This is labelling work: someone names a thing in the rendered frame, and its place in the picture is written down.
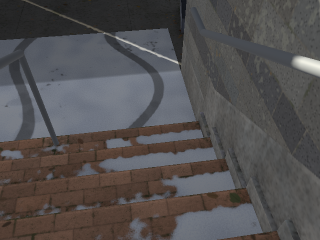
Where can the stairs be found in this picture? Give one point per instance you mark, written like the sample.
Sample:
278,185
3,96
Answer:
161,182

